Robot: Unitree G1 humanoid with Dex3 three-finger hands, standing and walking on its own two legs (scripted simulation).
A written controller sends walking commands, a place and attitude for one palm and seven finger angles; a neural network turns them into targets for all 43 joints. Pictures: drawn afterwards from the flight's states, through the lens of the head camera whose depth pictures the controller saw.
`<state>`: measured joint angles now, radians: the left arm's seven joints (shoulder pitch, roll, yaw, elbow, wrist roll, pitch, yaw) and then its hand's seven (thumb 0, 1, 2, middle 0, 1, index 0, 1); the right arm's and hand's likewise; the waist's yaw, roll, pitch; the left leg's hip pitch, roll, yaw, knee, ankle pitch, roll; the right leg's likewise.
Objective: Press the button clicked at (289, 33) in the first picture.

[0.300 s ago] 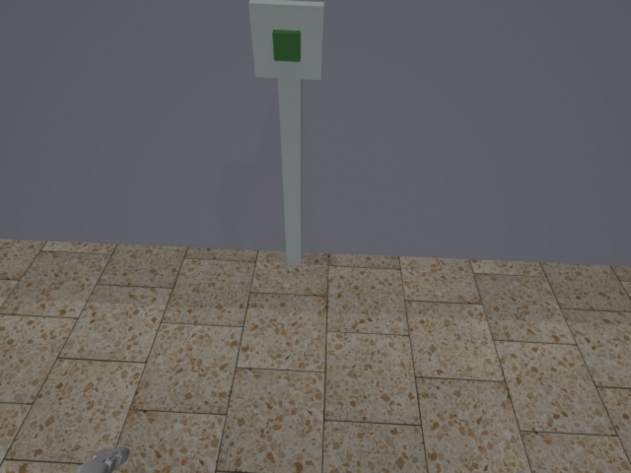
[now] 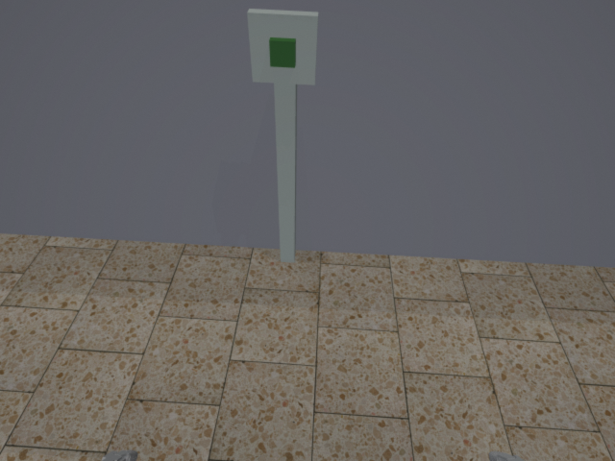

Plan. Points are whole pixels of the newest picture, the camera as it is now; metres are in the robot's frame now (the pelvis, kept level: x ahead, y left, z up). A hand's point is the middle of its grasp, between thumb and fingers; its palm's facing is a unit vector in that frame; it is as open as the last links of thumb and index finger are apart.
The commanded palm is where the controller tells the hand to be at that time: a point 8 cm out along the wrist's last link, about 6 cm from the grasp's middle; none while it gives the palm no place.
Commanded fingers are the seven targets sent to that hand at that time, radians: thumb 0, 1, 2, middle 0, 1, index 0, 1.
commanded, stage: stand and wait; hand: left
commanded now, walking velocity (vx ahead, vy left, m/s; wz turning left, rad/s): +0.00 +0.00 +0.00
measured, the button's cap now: (282, 52) +0.99 +0.13 +0.11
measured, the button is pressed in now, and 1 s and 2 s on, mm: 0 0 0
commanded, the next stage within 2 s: look at it before walking up in 0.54 s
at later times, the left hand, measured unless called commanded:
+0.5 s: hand out of the picture +0.05 +0.24 -0.15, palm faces -0.02 -0.94 -0.33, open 7.4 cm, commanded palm none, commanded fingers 0.00 0.90 0.90 -0.20 -0.30 -0.20 -0.30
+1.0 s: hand out of the picture +0.06 +0.23 -0.15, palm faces -0.02 -0.95 -0.32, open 7.4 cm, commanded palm none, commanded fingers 0.00 0.90 0.90 -0.20 -0.30 -0.20 -0.30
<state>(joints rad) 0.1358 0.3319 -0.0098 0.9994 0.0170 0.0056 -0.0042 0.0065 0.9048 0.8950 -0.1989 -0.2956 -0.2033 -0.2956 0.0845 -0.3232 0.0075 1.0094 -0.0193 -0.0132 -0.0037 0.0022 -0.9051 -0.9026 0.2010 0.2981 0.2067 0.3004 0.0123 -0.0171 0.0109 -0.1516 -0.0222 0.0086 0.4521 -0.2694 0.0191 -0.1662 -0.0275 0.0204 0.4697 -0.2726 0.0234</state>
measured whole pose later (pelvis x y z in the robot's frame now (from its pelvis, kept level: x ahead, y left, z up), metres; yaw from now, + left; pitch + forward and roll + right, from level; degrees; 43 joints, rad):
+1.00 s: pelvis -0.02 -0.01 +0.01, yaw +0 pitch -2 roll +0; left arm 0.14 0.34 0.00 1.08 0.02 -0.01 -0.01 0.01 0.91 0.90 -0.20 -0.30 -0.20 -0.30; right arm 0.12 -0.34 0.00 1.11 -0.01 -0.01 0.00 0.00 -0.91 -0.90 0.20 0.30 0.21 0.30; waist 0.00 -0.01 0.03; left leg -0.14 0.00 0.00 0.37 -0.20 -0.01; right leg -0.16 0.00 0.01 0.39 -0.20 0.00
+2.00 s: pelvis +0.15 -0.06 +0.00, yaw -14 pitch +0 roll -1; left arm 0.40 0.13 0.02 1.07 0.03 -0.06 0.02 0.00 0.91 0.90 -0.20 -0.30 -0.20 -0.30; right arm 0.15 -0.19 -0.04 1.01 -0.02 -0.01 0.01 0.00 -0.91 -0.90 0.19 0.30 0.20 0.30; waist 0.02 0.01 0.02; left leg -0.56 0.10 0.07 0.85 -0.20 -0.04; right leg -0.03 0.06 0.01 0.34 -0.31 -0.04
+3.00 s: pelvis +0.27 -0.06 +0.01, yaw -2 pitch +0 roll +1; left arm 0.40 0.13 0.03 1.08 0.03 -0.03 0.02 0.00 0.91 0.90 -0.19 -0.29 -0.20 -0.30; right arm 0.31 -0.18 -0.06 1.08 -0.03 0.02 0.01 0.00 -0.91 -0.90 0.20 0.30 0.20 0.30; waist 0.01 0.00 -0.06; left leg -0.44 -0.04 0.03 0.86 -0.30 0.02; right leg -0.06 0.00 -0.03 0.34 -0.28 -0.04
